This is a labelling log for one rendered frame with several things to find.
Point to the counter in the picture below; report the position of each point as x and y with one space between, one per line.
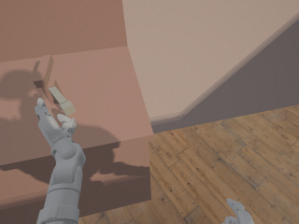
80 47

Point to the robot left hand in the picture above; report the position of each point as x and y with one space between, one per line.
49 126

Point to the left robot forearm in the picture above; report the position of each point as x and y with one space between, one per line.
61 204

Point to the tap lever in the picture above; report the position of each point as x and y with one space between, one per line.
66 106

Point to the robot right hand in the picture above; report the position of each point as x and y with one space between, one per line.
242 216

